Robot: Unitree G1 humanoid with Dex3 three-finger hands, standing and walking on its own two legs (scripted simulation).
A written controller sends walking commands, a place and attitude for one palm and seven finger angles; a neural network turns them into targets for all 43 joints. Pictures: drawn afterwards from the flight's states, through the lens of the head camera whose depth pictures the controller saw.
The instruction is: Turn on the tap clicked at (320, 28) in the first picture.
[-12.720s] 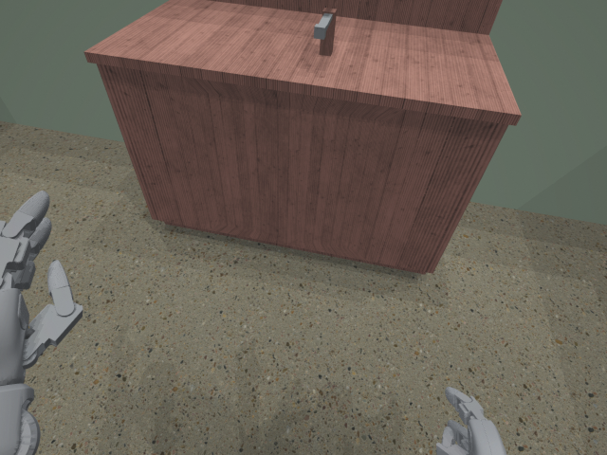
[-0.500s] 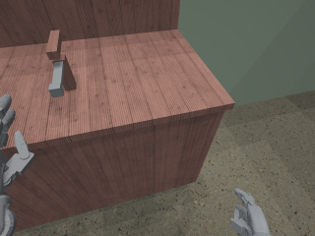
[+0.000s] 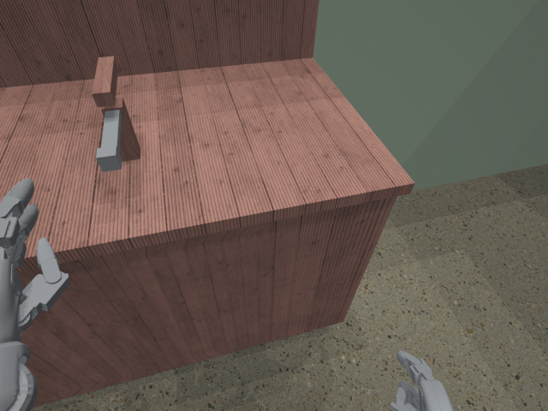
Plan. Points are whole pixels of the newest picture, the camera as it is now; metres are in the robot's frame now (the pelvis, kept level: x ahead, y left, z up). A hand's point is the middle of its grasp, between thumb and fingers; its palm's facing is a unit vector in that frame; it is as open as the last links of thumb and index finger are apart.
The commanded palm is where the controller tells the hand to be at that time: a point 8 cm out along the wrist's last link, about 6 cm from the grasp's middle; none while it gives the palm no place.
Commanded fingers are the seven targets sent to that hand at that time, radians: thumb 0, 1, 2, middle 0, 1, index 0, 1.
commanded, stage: shuffle to correct the standing spot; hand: left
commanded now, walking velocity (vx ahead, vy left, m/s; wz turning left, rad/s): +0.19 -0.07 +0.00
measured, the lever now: (109, 158) +0.43 +0.30 +0.14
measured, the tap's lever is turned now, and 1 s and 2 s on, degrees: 0 0 0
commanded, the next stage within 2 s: come to a stop and stand still in 0.30 s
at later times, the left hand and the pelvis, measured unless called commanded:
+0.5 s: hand (129, 192) +0.34 +0.22 +0.17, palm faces +0.42 -0.84 -0.34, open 7.4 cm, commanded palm +0.27 +0.25 +0.18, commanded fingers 0.00 0.90 0.90 -0.20 -0.30 -0.20 -0.30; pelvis +0.10 -0.02 -0.01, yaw -1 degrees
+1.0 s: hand (118, 179) +0.35 +0.24 +0.18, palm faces +0.44 -0.79 -0.43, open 7.4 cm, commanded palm +0.29 +0.25 +0.18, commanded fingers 0.00 0.90 0.90 -0.20 -0.30 -0.20 -0.30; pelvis +0.12 -0.02 -0.01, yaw -1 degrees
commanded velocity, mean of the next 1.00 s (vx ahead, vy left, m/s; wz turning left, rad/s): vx -0.02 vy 0.01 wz -0.05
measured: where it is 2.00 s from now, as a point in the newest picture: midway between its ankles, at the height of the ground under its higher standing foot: outside the picture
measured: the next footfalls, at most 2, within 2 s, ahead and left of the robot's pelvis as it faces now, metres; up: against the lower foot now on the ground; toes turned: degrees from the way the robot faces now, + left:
right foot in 0.58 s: +0.18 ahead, -0.09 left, +0.00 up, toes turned -4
left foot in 0.94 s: +0.21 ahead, +0.10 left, +0.00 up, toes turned +1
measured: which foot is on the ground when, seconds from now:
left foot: down 0.00-0.60, up 0.62-0.92, down 0.94-1.00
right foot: down 0.00-0.34, up 0.36-0.56, down 0.58-1.00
